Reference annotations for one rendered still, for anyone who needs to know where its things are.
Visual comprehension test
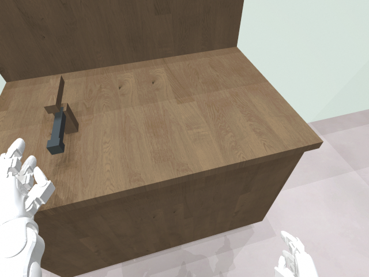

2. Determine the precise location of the right robot hand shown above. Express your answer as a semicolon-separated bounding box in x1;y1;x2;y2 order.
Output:
274;231;319;277

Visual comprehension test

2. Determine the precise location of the left robot hand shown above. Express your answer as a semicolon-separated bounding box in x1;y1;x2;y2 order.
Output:
0;138;55;226

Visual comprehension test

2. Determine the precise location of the counter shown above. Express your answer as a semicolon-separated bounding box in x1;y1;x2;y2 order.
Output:
0;0;323;277

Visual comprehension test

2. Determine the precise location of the left robot forearm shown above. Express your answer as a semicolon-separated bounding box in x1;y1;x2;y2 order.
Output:
0;217;45;277

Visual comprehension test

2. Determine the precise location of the tap lever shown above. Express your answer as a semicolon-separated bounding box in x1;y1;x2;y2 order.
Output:
46;107;66;155

